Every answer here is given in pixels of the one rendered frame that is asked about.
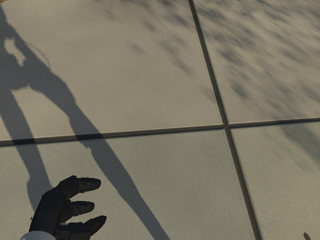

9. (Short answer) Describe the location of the left robot hand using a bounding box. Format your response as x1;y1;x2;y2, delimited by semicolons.
29;175;107;240

